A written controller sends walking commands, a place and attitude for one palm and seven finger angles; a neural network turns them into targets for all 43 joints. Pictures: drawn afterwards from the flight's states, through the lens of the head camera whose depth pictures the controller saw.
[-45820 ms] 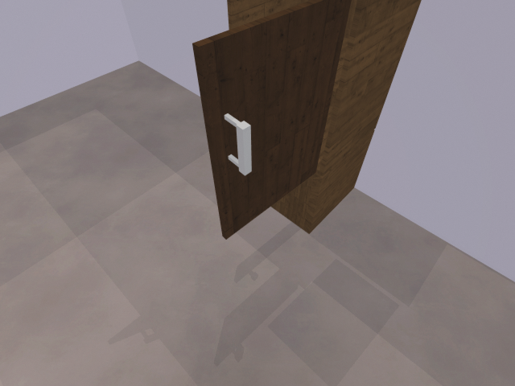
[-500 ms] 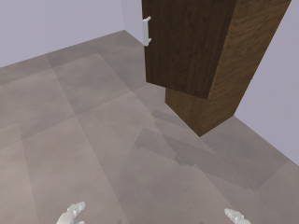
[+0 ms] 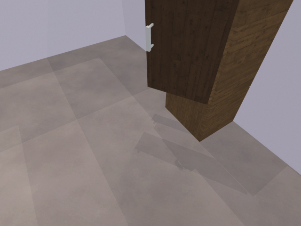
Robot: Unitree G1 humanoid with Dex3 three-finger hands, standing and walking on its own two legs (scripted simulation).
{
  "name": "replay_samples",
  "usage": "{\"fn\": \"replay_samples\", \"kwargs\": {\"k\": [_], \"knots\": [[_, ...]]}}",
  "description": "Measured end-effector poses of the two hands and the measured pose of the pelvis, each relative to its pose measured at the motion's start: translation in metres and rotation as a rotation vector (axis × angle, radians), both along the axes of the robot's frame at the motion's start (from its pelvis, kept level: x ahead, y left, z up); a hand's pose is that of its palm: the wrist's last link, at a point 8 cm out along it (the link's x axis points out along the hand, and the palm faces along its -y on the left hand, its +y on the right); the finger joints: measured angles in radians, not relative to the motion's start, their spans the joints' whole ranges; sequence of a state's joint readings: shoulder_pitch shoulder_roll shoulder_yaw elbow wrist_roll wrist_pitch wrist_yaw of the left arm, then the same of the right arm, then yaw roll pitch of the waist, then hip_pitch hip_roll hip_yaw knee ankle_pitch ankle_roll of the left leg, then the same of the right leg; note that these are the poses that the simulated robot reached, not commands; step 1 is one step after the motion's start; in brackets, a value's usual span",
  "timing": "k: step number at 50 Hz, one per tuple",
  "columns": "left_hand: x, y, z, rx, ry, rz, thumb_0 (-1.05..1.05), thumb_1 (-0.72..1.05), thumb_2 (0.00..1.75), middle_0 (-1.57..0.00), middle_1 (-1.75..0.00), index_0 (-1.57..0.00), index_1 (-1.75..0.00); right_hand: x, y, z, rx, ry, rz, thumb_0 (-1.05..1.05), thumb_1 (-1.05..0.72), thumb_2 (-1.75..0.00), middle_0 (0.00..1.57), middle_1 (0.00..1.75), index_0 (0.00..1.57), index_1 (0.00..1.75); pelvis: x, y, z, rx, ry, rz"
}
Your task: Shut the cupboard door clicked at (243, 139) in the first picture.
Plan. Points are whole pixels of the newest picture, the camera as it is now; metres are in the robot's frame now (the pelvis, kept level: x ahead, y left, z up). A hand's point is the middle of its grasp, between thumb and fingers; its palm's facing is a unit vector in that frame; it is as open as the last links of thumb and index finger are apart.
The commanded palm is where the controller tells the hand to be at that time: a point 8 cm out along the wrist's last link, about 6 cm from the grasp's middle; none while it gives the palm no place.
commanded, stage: let the arm hang, fingers relaxed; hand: left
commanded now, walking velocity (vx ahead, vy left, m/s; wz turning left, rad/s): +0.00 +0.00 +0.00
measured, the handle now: (150, 37) +1.01 +0.06 +0.03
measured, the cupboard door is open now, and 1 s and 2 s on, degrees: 31 31 31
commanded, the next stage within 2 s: look to check the result in 0.38 s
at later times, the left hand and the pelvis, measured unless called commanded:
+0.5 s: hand out of the picture +0.02 +0.16 -0.17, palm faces -0.01 -0.98 -0.19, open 7.4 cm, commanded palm none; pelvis +0.02 -0.01 +0.00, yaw +0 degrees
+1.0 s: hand out of the picture +0.06 +0.18 -0.17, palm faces -0.01 -0.97 -0.24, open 7.4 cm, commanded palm none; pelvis +0.04 -0.02 +0.01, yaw +0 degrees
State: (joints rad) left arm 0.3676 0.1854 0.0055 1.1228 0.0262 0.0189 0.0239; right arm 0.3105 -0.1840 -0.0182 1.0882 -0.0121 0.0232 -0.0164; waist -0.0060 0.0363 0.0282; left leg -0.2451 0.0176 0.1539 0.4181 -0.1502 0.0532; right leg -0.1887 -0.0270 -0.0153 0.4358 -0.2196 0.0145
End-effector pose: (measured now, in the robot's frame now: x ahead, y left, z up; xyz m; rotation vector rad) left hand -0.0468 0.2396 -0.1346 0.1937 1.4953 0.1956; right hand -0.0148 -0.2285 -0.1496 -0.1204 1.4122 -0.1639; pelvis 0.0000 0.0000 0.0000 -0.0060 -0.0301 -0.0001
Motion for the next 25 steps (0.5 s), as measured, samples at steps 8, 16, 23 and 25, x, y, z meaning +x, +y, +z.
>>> {"fn": "replay_samples", "kwargs": {"k": [8, 16, 23, 25], "knots": [[0.030, -0.018, -0.006, -0.035, -0.075, -0.021, 0.00, 0.91, 0.90, -0.20, -0.30, -0.19, -0.30, 0.006, -0.004, 0.002, -0.003, -0.019, -0.012, 0.00, -0.91, -0.90, 0.20, 0.30, 0.20, 0.30, 0.002, -0.006, 0.001, 0.003, -0.001, -0.003], [0.056, -0.034, -0.011, -0.074, -0.119, -0.040, 0.00, 0.91, 0.90, -0.20, -0.30, -0.20, -0.30, 0.010, -0.010, 0.007, -0.022, -0.018, -0.020, 0.00, -0.91, -0.90, 0.20, 0.30, 0.20, 0.30, 0.007, -0.011, 0.002, 0.002, 0.001, -0.003], [0.063, -0.030, -0.010, -0.063, -0.107, -0.042, 0.00, 0.91, 0.90, -0.20, -0.30, -0.20, -0.30, 0.014, -0.013, 0.008, -0.025, -0.001, -0.019, 0.00, -0.91, -0.90, 0.20, 0.30, 0.20, 0.30, 0.014, -0.013, 0.003, 0.001, 0.004, -0.002], [0.064, -0.028, -0.008, -0.056, -0.100, -0.041, 0.00, 0.91, 0.90, -0.20, -0.30, -0.20, -0.30, 0.016, -0.013, 0.008, -0.024, 0.003, -0.017, 0.00, -0.91, -0.90, 0.20, 0.30, 0.20, 0.30, 0.016, -0.013, 0.003, 0.002, 0.005, -0.002]]}}
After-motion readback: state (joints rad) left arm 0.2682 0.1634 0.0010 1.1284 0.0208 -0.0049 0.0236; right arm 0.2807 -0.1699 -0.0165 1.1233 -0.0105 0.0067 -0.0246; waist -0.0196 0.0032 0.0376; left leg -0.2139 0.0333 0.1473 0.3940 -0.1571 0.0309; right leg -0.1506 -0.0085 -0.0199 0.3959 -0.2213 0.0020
